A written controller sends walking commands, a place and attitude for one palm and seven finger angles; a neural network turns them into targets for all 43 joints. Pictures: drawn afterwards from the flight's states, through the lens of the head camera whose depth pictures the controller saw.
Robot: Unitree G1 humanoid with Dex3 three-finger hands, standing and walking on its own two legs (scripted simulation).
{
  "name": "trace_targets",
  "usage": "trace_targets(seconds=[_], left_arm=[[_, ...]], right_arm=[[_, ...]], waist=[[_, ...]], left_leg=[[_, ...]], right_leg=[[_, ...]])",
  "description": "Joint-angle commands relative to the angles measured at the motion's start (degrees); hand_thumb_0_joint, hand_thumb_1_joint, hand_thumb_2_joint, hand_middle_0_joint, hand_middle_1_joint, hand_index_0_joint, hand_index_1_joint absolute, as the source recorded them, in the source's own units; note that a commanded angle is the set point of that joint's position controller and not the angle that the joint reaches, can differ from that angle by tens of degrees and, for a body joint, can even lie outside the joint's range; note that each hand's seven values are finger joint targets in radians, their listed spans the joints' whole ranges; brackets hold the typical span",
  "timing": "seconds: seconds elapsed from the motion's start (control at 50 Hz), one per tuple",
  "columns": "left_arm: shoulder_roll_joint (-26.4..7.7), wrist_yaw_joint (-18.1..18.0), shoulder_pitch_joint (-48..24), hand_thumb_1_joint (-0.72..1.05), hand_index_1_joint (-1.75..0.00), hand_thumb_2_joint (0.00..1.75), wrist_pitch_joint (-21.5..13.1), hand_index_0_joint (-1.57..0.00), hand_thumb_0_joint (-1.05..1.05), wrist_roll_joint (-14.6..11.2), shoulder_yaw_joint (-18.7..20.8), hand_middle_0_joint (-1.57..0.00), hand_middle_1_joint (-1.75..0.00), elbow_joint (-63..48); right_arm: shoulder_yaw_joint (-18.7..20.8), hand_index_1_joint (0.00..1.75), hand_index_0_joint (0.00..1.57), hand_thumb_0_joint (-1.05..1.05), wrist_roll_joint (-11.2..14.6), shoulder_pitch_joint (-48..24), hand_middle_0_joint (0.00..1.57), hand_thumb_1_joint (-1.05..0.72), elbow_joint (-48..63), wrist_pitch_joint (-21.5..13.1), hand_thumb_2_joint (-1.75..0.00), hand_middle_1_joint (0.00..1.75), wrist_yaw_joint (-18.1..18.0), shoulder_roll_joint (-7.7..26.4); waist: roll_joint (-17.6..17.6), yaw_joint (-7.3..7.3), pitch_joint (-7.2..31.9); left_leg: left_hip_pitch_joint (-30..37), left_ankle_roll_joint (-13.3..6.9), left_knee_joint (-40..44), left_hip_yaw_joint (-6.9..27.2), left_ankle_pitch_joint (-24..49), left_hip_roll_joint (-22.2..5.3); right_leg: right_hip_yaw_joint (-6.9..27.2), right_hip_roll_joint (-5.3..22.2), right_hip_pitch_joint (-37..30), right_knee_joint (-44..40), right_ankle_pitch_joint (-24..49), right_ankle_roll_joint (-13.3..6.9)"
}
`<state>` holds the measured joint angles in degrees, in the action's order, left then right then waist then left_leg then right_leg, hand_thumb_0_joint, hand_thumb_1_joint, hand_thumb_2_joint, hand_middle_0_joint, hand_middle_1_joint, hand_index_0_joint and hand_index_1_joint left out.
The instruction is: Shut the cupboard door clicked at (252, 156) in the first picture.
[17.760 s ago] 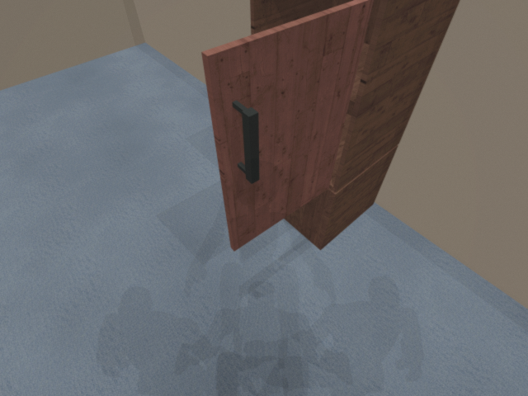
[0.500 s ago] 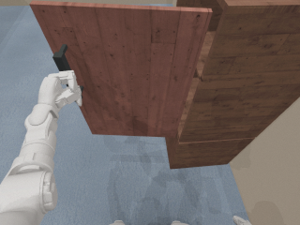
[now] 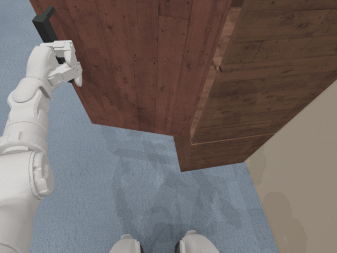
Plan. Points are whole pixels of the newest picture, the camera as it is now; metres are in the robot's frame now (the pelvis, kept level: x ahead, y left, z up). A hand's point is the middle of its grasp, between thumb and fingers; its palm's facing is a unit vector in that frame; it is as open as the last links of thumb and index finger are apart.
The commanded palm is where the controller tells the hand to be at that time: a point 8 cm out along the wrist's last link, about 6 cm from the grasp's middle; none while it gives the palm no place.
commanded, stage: push the door shut along its arc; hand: left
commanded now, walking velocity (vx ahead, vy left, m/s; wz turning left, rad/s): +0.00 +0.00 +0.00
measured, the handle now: (60, 48) +0.58 +0.21 +0.11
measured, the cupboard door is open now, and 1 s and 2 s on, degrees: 72 61 57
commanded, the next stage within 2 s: pull the fist back off the door in 0.98 s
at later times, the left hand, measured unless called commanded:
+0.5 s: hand (97, 49) +0.56 +0.12 +0.12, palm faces -0.32 -0.95 +0.01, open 3.1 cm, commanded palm +0.57 +0.17 +0.11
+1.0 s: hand (106, 41) +0.59 +0.10 +0.12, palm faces -0.37 -0.93 -0.01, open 3.2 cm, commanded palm +0.62 +0.12 +0.11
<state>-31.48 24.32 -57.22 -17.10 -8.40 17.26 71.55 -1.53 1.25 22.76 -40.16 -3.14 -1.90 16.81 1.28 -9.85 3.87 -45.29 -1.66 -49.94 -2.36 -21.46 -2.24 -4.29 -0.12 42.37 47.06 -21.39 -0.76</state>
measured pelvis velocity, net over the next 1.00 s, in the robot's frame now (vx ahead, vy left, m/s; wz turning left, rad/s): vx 0.00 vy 0.00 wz -0.02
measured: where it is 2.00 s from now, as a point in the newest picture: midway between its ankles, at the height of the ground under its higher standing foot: outside the picture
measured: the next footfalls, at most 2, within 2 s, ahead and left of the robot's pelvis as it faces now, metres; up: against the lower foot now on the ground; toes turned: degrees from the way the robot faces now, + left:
none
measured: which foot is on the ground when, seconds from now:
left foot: down 0.00-1.00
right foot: down 0.00-1.00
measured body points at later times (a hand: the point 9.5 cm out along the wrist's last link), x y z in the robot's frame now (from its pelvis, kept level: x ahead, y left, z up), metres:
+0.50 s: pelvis +0.01 +0.01 -0.01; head +0.15 +0.02 +0.41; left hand +0.57 +0.17 +0.12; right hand -0.04 -0.27 -0.11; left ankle +0.02 +0.10 -0.69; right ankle +0.01 -0.12 -0.69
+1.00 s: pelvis +0.00 +0.00 -0.02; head +0.17 +0.02 +0.39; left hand +0.60 +0.16 +0.13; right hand -0.06 -0.27 -0.12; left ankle +0.02 +0.10 -0.69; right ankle +0.01 -0.12 -0.69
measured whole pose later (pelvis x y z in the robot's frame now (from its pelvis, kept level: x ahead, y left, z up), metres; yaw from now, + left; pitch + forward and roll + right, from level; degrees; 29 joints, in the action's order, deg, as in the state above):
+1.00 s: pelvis +0.00 +0.00 -0.02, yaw -1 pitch +25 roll -4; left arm -39.0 28.3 -81.4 -9.8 -3.0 13.0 81.1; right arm -2.5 -1.3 24.2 -41.4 -3.6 -2.4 16.7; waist 2.5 -16.1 3.4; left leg -58.9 -1.6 -58.6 -0.9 -24.9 -3.8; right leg -5.3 -1.5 54.8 53.5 -23.7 -1.0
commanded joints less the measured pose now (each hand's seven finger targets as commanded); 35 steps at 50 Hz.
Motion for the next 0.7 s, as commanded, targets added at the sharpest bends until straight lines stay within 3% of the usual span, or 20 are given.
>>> trace_targets(seconds=[0.0, 0.02, 0.06, 0.12, 0.14, 0.18, 0.2, 0.22, 0.24, 0.26, 0.32, 0.34, 0.36, 0.38, 0.44, 0.5, 0.54, 0.58, 0.64, 0.68], left_arm=[[-11.35, 0.95, -33.38, 0.90, -1.50, 0.90, -3.09, -1.30, 0.00, -0.27, 1.27, -1.30, -1.50, -12.00], [-13.48, 0.89, -32.76, 0.90, -1.50, 0.90, -3.17, -1.30, 0.00, -0.36, 3.00, -1.30, -1.50, -11.26], [-11.64, 1.24, -35.44, 0.90, -1.50, 0.90, -3.00, -1.30, 0.00, 0.36, 0.59, -1.30, -1.50, -11.56], [-10.79, 1.55, -36.51, 0.90, -1.50, 0.90, -2.78, -1.30, 0.00, 0.13, 0.27, -1.30, -1.50, -11.03], [-10.12, 1.79, -37.19, 0.90, -1.50, 0.90, -2.22, -1.30, 0.00, 0.33, -0.81, -1.30, -1.50, -9.93], [-12.11, 1.81, -38.83, 0.90, -1.50, 0.90, -1.35, -1.30, 0.00, 0.71, 0.16, -1.30, -1.50, -7.93], [-13.28, 1.76, -39.97, 0.90, -1.50, 0.90, -1.32, -1.30, 0.00, 0.94, 0.93, -1.30, -1.50, -8.24], [-12.46, 1.73, -41.81, 0.90, -1.50, 0.90, -1.50, -1.30, 0.00, 0.82, 0.20, -1.30, -1.50, -8.86], [-12.35, 1.66, -42.41, 0.90, -1.50, 0.90, -1.20, -1.30, 0.00, 1.16, -0.11, -1.30, -1.50, -8.61], [-14.24, 1.54, -42.89, 0.90, -1.50, 0.90, -1.42, -1.30, 0.00, 1.44, 1.46, -1.30, -1.50, -9.25], [-13.52, 2.23, -42.94, 0.90, -1.50, 0.90, -1.33, -1.30, 0.00, 1.43, 0.97, -1.30, -1.50, -8.99], [-13.30, 2.47, -42.40, 0.90, -1.50, 0.90, -0.88, -1.30, 0.00, 1.97, 0.32, -1.30, -1.50, -7.75], [-13.62, 2.62, -42.75, 0.90, -1.50, 0.90, -0.33, -1.30, 0.00, 1.88, 0.73, -1.30, -1.50, -6.65], [-15.41, 2.51, -43.69, 0.90, -1.50, 0.90, 0.06, -1.30, 0.00, 2.22, 1.42, -1.30, -1.50, -5.81], [-16.94, 2.46, -44.71, 0.90, -1.50, 0.90, 0.01, -1.30, 0.00, 2.75, 2.46, -1.30, -1.50, -7.16], [-17.33, 2.70, -44.14, 0.90, -1.50, 0.90, 0.90, -1.30, 0.00, 3.23, 2.54, -1.30, -1.50, -5.68], [-19.27, 2.80, -44.79, 0.90, -1.50, 0.90, 1.49, -1.30, 0.00, 3.68, 3.21, -1.30, -1.50, -3.42], [-21.76, 2.89, -45.22, 0.90, -1.50, 0.90, 1.64, -1.30, 0.00, 4.60, 4.20, -1.30, -1.50, -4.10], [-18.70, 3.81, -46.31, 0.90, -1.50, 0.90, 1.61, -1.30, 0.00, 4.32, 1.80, -1.30, -1.50, -4.54], [-19.21, 4.01, -49.46, 0.90, -1.50, 0.90, 2.17, -1.30, 0.00, 4.37, 1.27, -1.30, -1.50, -3.70]], right_arm=[[3.85, 0.30, 0.20, 0.00, -0.19, 9.18, 0.20, -0.90, 3.05, -0.85, -0.90, 0.30, -0.81, 10.93], [3.71, 0.30, 0.20, 0.00, -0.26, 9.62, 0.20, -0.90, 3.10, -0.66, -0.90, 0.30, -0.94, 11.14], [3.68, 0.30, 0.20, 0.00, -0.35, 9.75, 0.20, -0.90, 2.90, -0.60, -0.90, 0.30, -0.81, 10.89], [3.82, 0.30, 0.20, 0.00, -0.51, 10.69, 0.20, -0.90, 2.81, -0.40, -0.90, 0.30, -0.84, 11.10], [3.72, 0.30, 0.20, 0.00, -0.57, 10.30, 0.20, -0.90, 2.52, -0.37, -0.90, 0.30, -0.80, 11.07], [3.54, 0.30, 0.20, 0.00, -0.56, 10.93, 0.20, -0.90, 2.36, -0.25, -0.90, 0.30, -0.99, 11.37], [3.53, 0.30, 0.20, 0.00, -0.62, 11.41, 0.20, -0.90, 2.55, -0.25, -0.90, 0.30, -1.06, 11.60], [3.42, 0.30, 0.20, 0.00, -0.72, 11.71, 0.20, -0.90, 2.40, -0.35, -0.90, 0.30, -1.24, 11.54], [3.44, 0.30, 0.20, 0.00, -0.96, 11.58, 0.20, -0.90, 2.12, -0.46, -0.90, 0.30, -1.11, 11.38], [3.67, 0.30, 0.20, 0.00, -1.14, 12.32, 0.20, -0.90, 2.00, -0.48, -0.90, 0.30, -1.05, 11.63], [3.62, 0.30, 0.20, 0.00, -1.29, 12.99, 0.20, -0.90, 2.18, -0.35, -0.90, 0.30, -1.09, 11.50], [3.64, 0.30, 0.20, 0.00, -1.33, 12.51, 0.20, -0.90, 2.06, -0.13, -0.90, 0.30, -1.02, 11.35], [3.58, 0.30, 0.20, 0.00, -1.30, 12.80, 0.20, -0.90, 2.12, -0.10, -0.90, 0.30, -1.02, 11.60], [3.43, 0.30, 0.20, 0.00, -1.34, 12.87, 0.20, -0.90, 2.01, 0.08, -0.90, 0.30, -1.14, 11.67], [3.45, 0.30, 0.20, 0.00, -1.62, 13.51, 0.20, -0.90, 2.38, 0.15, -0.90, 0.30, -1.16, 11.61], [3.41, 0.30, 0.20, 0.00, -1.69, 13.80, 0.20, -0.90, 2.78, 0.42, -0.90, 0.30, -1.08, 11.55], [3.06, 0.30, 0.20, 0.00, -1.67, 14.03, 0.20, -0.90, 2.88, 0.72, -0.90, 0.30, -1.44, 11.71], [3.07, 0.30, 0.20, 0.00, -1.82, 14.54, 0.20, -0.90, 3.26, 0.88, -0.90, 0.30, -1.55, 11.68], [3.25, 0.30, 0.20, 0.00, -1.82, 14.42, 0.20, -0.90, 2.96, 0.82, -0.90, 0.30, -1.59, 11.40], [3.16, 0.30, 0.20, 0.00, -1.85, 15.01, 0.20, -0.90, 2.14, 0.94, -0.90, 0.30, -1.75, 11.66]], waist=[[5.23, -3.68, 25.26], [6.46, -3.00, 25.93], [6.85, -4.14, 25.72], [8.25, -4.47, 27.14], [7.71, -5.12, 25.63], [5.75, -5.76, 24.49], [5.81, -5.70, 25.38], [8.69, -6.00, 26.55], [9.20, -6.08, 27.00], [9.30, -5.85, 28.66], [8.94, -5.99, 30.68], [9.68, -5.89, 29.95], [8.15, -6.30, 29.12], [7.44, -6.57, 27.75], [10.43, -6.08, 31.10], [8.46, -6.49, 30.26], [6.96, -6.97, 28.83], [6.80, -6.79, 30.40], [9.18, -7.28, 30.96], [8.03, -8.66, 29.21]], left_leg=[[22.85, -0.39, 3.77, 5.99, 15.50, 0.91], [23.32, -0.36, 3.36, 6.03, 17.25, 0.94], [23.55, -0.23, 2.90, 6.30, 17.39, 0.76], [26.09, -0.10, 2.20, 6.83, 19.68, 0.55], [25.16, -0.09, 2.07, 6.81, 18.45, 0.50], [21.93, -0.44, 1.88, 6.57, 16.48, 0.62], [21.56, -0.42, 1.77, 6.77, 16.29, 0.59], [23.63, -0.29, 1.36, 6.95, 18.15, 0.60], [24.33, -0.21, 0.87, 7.20, 18.93, 0.47], [25.05, -0.10, 0.57, 7.43, 20.07, 0.38], [25.39, -0.24, -0.47, 7.18, 23.65, 0.59], [25.08, -0.07, -0.65, 7.17, 23.13, 0.47], [23.76, -0.24, -0.76, 7.05, 21.91, 0.53], [21.71, -0.37, -0.73, 6.90, 20.39, 0.56], [23.74, -0.17, -1.41, 7.06, 23.61, 0.62], [20.90, -0.50, -2.01, 6.10, 22.60, 0.78], [17.92, -0.75, -2.32, 5.70, 21.43, 0.92], [16.33, -0.91, -2.72, 5.25, 21.36, 1.02], [18.52, -0.72, -3.45, 5.23, 22.92, 0.97], [16.99, -0.93, -3.70, 5.37, 21.14, 0.79]], right_leg=[[2.90, -2.29, -1.15, -5.64, 12.62, -0.48], [2.71, -2.39, -1.33, -5.13, 13.59, -0.80], [2.68, -2.48, 0.40, -4.91, 13.50, -0.55], [2.13, -2.71, 2.34, -4.32, 13.70, -0.90], [2.04, -2.81, 3.34, -4.66, 12.82, -0.67], [2.42, -2.80, 2.68, -4.70, 12.25, -0.52], [2.46, -2.74, 2.68, -4.32, 12.09, -0.57], [2.04, -2.77, 4.16, -3.65, 12.45, -0.81], [2.07, -2.85, 4.73, -3.76, 12.64, -0.69], [2.10, -2.82, 4.53, -3.50, 13.30, -0.70], [2.04, -3.07, 3.48, -2.62, 16.46, -0.81], [1.94, -3.13, 4.44, -2.70, 15.84, -0.71], [2.10, -3.18, 4.44, -2.91, 15.58, -0.56], [2.09, -3.19, 3.87, -2.99, 14.89, -0.52], [1.93, -3.27, 3.80, -2.09, 16.82, -0.73], [2.32, -3.40, 2.50, -2.16, 18.08, -0.44], [2.39, -3.46, 1.56, -2.03, 18.37, -0.31], [2.66, -3.49, -0.39, -1.65, 19.63, -0.27], [2.43, -3.61, 1.75, -1.40, 20.22, -0.37], [2.38, -3.76, 2.61, -1.67, 18.81, -0.25]])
